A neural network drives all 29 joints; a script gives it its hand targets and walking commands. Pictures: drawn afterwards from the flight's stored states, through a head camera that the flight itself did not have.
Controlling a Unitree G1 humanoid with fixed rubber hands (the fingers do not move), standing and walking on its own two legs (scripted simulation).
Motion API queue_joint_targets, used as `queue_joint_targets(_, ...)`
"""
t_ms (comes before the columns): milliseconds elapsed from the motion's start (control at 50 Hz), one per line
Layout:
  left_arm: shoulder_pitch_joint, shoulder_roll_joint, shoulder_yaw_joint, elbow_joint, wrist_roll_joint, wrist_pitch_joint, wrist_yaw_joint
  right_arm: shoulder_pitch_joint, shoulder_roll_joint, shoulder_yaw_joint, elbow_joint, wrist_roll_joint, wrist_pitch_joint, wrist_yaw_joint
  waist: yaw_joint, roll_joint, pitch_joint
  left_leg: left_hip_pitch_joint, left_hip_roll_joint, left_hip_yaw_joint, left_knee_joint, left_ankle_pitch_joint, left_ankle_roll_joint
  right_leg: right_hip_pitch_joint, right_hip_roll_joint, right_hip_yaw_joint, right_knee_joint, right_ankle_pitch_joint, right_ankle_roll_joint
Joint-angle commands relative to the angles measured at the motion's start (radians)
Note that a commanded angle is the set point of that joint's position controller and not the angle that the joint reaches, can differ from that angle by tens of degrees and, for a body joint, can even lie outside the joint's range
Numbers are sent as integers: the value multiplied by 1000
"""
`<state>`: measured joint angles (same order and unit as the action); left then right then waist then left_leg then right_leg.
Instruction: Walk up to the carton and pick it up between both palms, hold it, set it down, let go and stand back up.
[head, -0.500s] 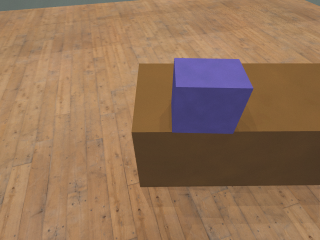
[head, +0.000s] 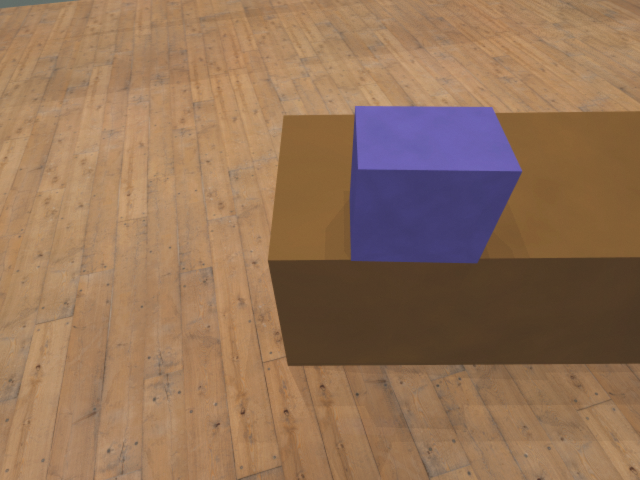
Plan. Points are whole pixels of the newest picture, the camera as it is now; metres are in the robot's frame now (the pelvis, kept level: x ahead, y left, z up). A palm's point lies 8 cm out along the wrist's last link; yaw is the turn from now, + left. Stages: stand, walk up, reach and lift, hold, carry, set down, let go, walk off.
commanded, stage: walk up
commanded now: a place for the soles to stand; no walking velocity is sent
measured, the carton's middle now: (418, 187) +0.67 -0.17 -0.07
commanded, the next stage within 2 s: none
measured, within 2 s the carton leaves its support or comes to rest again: neither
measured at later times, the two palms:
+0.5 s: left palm out of the picture +0.09 +0.34 -0.10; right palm out of the picture +0.08 -0.30 -0.09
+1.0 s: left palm out of the picture +0.04 +0.35 -0.10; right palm out of the picture +0.04 -0.29 -0.09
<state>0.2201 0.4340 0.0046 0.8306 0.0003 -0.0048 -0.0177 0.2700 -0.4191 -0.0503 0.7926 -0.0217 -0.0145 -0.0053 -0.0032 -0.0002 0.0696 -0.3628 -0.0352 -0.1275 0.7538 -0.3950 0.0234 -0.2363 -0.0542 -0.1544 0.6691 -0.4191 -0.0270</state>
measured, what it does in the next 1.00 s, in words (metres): steps on the spot: left foot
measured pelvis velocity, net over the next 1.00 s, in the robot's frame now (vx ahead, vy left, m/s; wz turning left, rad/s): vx -0.05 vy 0.03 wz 0.04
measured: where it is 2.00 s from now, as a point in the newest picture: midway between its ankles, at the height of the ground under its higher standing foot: outside the picture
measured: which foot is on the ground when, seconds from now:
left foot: down 0.00-0.62, up 0.64-0.88, down 0.90-1.00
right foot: down 0.00-1.00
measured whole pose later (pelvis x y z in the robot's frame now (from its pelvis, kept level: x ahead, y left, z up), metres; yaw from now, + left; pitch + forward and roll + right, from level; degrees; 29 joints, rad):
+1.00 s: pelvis -0.05 +0.03 +0.00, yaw +2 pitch -5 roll +1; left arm 0.18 0.45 0.00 0.83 0.00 0.01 -0.01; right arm 0.22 -0.41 -0.05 0.86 -0.02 -0.02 -0.02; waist 0.00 -0.03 0.14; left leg -0.30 -0.05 -0.13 0.70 -0.32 -0.02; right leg -0.26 -0.09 -0.15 0.81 -0.54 -0.03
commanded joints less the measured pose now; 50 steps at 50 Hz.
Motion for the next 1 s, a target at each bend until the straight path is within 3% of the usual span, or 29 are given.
queue_joint_targets(0, -100, 190, 97, -113, -18, -18, 19, 39, -232, -51, -16, -2, -31, -28, 6, 48, -97, 145, 131, -229, -183, 660, 118, -26, -52, 86, 113, 314, -12)
queue_joint_targets(40, -87, 172, 86, -80, -20, -11, 20, -21, -256, -46, -31, 1, -34, -26, 23, 138, -34, 52, 175, -335, -229, 544, 197, -53, 23, 122, 81, 9, -14)
queue_joint_targets(80, -80, 151, 86, -64, -17, -15, 23, -76, -230, -36, -31, 4, -26, -26, 38, 135, 15, -12, 175, -336, -263, 516, 182, 0, 13, 128, -15, 4, -16)
queue_joint_targets(100, -66, 157, 92, -56, -10, -17, 25, -71, -234, -38, -30, 1, -23, -25, 37, 104, 16, -13, 144, -324, -246, 592, 150, 39, 11, 136, -114, 49, -28)
queue_joint_targets(140, -2, 218, 98, -38, -14, -36, 31, -119, -197, -34, -66, 17, -15, -22, 53, 67, -65, -41, 67, -131, -78, 679, 64, 162, -112, 175, -110, 417, -63)
queue_joint_targets(160, 0, 218, 111, -37, -12, -39, 31, -86, -148, -21, -62, 26, -12, -23, 52, -21, -113, -55, 27, -40, 32, 566, 28, 219, -200, 195, -126, 629, -115)
queue_joint_targets(200, -18, 246, 105, -47, -15, -33, 34, -73, -158, -29, -63, 22, 3, -28, 32, -17, -107, -72, 23, 54, 107, 251, 3, 208, -307, 231, -141, 727, -188)
queue_joint_targets(240, -56, 256, 109, -64, -6, -36, 33, -47, -169, -32, -51, 15, 5, -17, 12, -105, -53, -73, 29, 65, 100, 50, 10, 125, -334, 212, -133, 773, -197)
queue_joint_targets(280, -120, 210, 103, -73, -4, -31, 33, 16, -164, -35, -24, 22, 1, -12, -23, -139, -15, 0, 37, 65, 21, 110, 33, 11, -277, 126, -128, 602, -155)
queue_joint_targets(320, -129, 213, 103, -74, -9, -20, 30, 11, -199, -41, -7, 18, -10, -3, -23, 1, -12, 57, 57, 9, -114, 450, 39, -27, -168, 56, -49, 407, -85)
queue_joint_targets(380, -136, 175, 95, -100, -27, 0, 26, 18, -261, -52, -28, -1, -22, -15, -18, 147, 0, 59, 188, -415, -290, 598, 192, -118, 50, 75, 199, -63, -1)
queue_joint_targets(400, -143, 166, 96, -99, -27, 6, 27, -3, -275, -59, -14, -10, -22, -18, -10, 206, 2, 52, 208, -464, -333, 524, 230, -140, 58, 127, 234, -254, 0)
queue_joint_targets(440, -103, 170, 89, -72, -18, -2, 26, -77, -263, -54, -42, -14, -14, -27, 9, 169, 12, 27, 223, -475, -340, 453, 233, -125, 35, 157, 181, -241, 8)
queue_joint_targets(480, -53, 167, 94, -51, -21, -12, 23, -102, -264, -50, -51, -7, -3, -26, 26, 169, 39, -10, 169, -393, -291, 462, 180, -53, 56, 135, 16, -148, -18)
queue_joint_targets(520, 7, 171, 101, -33, -12, -20, 32, -153, -211, -41, -69, 11, -3, -27, 70, 75, -38, -82, 116, -293, -171, 498, 125, 135, -10, 172, -142, 82, -44)
queue_joint_targets(560, 63, 240, 127, -20, 8, -26, 42, -160, -143, -29, -85, 23, -2, -25, 81, -42, -80, -175, -32, -3, 124, 368, 4, 259, -225, 307, -243, 361, -142)
queue_joint_targets(580, 46, 247, 122, -38, 10, -32, 44, -136, -128, -25, -91, 21, 3, -30, 71, -95, -89, -215, -43, 29, 154, -73, -5, 263, -341, 366, -265, 556, -203)
queue_joint_targets(600, -19, 254, 116, -45, 13, -38, 38, -125, -171, -27, -76, 11, 10, -27, 42, -71, -44, -198, 21, 35, 219, -199, -16, 173, -399, 361, -290, 531, -237)
queue_joint_targets(640, -90, 259, 120, -73, 21, -32, 30, -36, -184, -40, -31, 21, 13, -12, 0, -103, -17, -92, 36, 81, 194, -241, -10, 13, -382, 302, -300, 380, -227)
queue_joint_targets(700, -99, 246, 118, -65, 13, -40, 29, -10, -164, -41, -19, 16, 9, -6, -5, -117, 28, -91, 50, 105, 126, -78, -4, 26, -316, 198, -221, 516, -181)
queue_joint_targets(740, -26, 228, 109, -45, 16, -34, 26, -46, -166, -45, -14, 16, 5, -12, 46, -182, -21, -104, 34, 121, 77, -29, -10, 150, -259, 156, -171, 585, -147)
queue_joint_targets(780, -65, 222, 118, -72, 19, -22, 15, 2, -167, -41, 12, 20, -10, -14, 29, -185, -64, 18, 22, 158, -103, 56, -19, 135, -213, 108, -108, 459, -129)
queue_joint_targets(820, -126, 220, 107, -81, -1, -8, 10, 64, -171, -46, 45, 9, -25, -21, -6, -91, -65, 125, -4, 164, -211, 209, -7, 52, -182, 94, -4, 414, -104)
queue_joint_targets(840, -123, 192, 100, -81, 6, 3, 8, 99, -179, -54, 61, 5, -27, -31, -35, -45, -43, 142, -2, 83, -306, 209, -12, 12, -138, 71, 99, 256, -76)
queue_joint_targets(860, -123, 175, 89, -83, 7, 14, 10, 88, -217, -69, 57, -16, -33, -38, -15, 44, -22, 134, 68, -68, -329, 242, 29, -52, -83, 54, 157, 124, -46)
queue_joint_targets(880, -110, 135, 83, -103, -8, 24, 8, 37, -285, -64, 35, -23, -38, -41, 8, 199, 9, 77, 215, -387, -395, 208, 117, -164, 0, 77, 210, -132, 0)
queue_joint_targets(900, -127, 171, 92, -67, -18, 36, 13, -43, -289, -55, 20, -21, -35, -36, 26, 125, 55, -47, 272, -532, -443, 39, 198, -121, 19, 155, 217, -274, 14)
queue_joint_targets(920, -96, 179, 90, -54, -14, 33, 17, -114, -307, -56, -3, -14, -30, -34, 24, 171, 105, -138, 280, -489, -483, -46, 226, -87, 2, 174, 225, -240, 4)
queue_joint_targets(980, -39, 180, 102, -5, 5, 11, 6, -187, -261, -51, -4, -18, -24, -29, 42, 167, 109, -193, 169, -349, -435, -108, 164, 7, 4, 141, 85, -89, -6)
